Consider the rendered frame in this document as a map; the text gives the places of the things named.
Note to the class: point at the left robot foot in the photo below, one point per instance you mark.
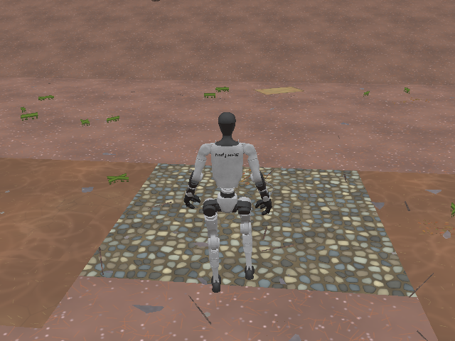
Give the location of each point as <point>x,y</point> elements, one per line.
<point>216,285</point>

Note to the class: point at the robot left hand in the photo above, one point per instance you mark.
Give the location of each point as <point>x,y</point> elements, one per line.
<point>194,198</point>

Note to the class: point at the robot right upper arm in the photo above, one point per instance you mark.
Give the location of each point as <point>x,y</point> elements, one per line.
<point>249,150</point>

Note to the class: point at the robot left upper arm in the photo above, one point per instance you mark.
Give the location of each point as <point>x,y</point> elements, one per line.
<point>204,150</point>

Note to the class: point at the robot right forearm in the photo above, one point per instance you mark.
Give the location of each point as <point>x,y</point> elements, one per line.
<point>262,188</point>

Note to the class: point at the robot right hand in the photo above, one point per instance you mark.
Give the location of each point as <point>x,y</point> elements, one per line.
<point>263,204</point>

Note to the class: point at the left robot thigh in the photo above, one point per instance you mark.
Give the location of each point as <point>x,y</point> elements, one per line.
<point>210,211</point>

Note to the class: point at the robot left forearm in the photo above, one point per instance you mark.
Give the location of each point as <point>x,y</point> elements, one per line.
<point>192,185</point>

